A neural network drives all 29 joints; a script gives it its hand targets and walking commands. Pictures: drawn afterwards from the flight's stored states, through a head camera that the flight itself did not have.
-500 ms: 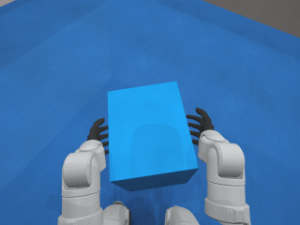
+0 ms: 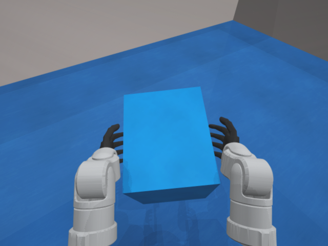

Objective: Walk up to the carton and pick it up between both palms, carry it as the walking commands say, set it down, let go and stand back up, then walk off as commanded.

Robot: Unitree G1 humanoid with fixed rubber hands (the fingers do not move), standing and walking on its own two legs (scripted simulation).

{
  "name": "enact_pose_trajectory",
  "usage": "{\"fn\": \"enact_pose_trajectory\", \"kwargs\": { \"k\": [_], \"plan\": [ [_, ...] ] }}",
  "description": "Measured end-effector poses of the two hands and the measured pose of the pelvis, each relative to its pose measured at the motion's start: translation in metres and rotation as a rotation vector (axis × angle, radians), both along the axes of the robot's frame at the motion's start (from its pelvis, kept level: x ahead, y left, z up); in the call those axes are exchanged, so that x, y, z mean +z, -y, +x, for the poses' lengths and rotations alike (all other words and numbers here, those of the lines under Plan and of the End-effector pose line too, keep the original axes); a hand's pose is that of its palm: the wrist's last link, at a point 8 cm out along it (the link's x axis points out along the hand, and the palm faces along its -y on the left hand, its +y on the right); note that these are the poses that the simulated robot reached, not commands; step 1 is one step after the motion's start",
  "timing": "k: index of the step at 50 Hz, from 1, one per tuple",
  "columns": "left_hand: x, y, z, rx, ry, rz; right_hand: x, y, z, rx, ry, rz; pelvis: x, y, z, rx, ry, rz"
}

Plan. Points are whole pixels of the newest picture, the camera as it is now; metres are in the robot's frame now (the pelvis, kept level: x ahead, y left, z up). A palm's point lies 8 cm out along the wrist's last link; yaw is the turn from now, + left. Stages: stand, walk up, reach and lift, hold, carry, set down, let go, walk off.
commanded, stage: carry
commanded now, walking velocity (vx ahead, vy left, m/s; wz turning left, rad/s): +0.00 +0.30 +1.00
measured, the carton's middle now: (168, 151) +0.35 -0.02 +0.04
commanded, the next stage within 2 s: none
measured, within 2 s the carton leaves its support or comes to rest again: neither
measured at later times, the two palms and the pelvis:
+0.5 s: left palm out of the picture +0.20 +0.44 +0.10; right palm (76, 172) +0.25 +0.18 +0.10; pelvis -0.06 +0.25 +0.02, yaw +13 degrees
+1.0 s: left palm out of the picture +0.08 +0.66 +0.11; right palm out of the picture +0.17 +0.41 +0.12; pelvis -0.15 +0.44 +0.02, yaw +17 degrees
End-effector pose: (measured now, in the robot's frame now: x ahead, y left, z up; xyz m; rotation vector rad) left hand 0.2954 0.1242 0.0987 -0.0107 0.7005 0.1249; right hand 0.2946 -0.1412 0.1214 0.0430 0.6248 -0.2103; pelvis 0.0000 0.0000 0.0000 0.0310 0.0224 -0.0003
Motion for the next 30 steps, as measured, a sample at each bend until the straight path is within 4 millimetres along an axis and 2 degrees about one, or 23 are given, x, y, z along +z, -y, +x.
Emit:
{"fn": "enact_pose_trajectory", "kwargs": {
  "k": [2,4,7,10,14,18,20,22,26,30],
  "plan": [
    [-0.018,-0.045,-0.008,0.060,-0.030,-0.042,-0.010,-0.047,0.007,0.062,-0.033,-0.048,-0.007,-0.025,0.001,0.020,0.005,-0.019],
    [-0.038,-0.084,-0.023,0.127,-0.090,-0.096,-0.020,-0.088,0.010,0.133,-0.097,-0.110,-0.005,-0.042,-0.002,0.050,0.000,-0.035],
    [-0.064,-0.129,-0.049,0.213,-0.185,-0.135,-0.036,-0.140,0.013,0.219,-0.193,-0.145,0.000,-0.066,-0.010,0.106,-0.021,-0.032],
    [-0.071,-0.168,-0.072,0.279,-0.230,-0.101,-0.052,-0.184,0.012,0.279,-0.239,-0.102,0.001,-0.094,-0.017,0.134,-0.028,-0.017],
    [-0.047,-0.214,-0.080,0.322,-0.156,-0.024,-0.053,-0.228,0.006,0.301,-0.165,0.005,0.001,-0.138,-0.030,0.147,-0.023,-0.008],
    [-0.016,-0.249,-0.073,0.277,-0.078,0.040,-0.040,-0.256,-0.006,0.256,-0.082,0.058,0.007,-0.184,-0.041,0.161,-0.034,-0.031],
    [-0.004,-0.266,-0.077,0.245,-0.074,0.078,-0.038,-0.271,-0.017,0.237,-0.078,0.083,0.013,-0.206,-0.049,0.205,-0.035,-0.046],
    [0.002,-0.286,-0.086,0.253,-0.069,0.069,-0.034,-0.291,-0.029,0.248,-0.092,0.066,0.016,-0.223,-0.055,0.212,-0.012,-0.035],
    [0.004,-0.324,-0.104,0.239,-0.074,0.016,-0.011,-0.331,-0.047,0.255,-0.101,-0.041,0.023,-0.260,-0.058,0.241,0.002,-0.010],
    [0.014,-0.378,-0.116,0.251,0.008,0.018,0.005,-0.386,-0.055,0.256,-0.026,-0.030,0.009,-0.309,-0.066,0.285,0.015,-0.023]
  ]
}}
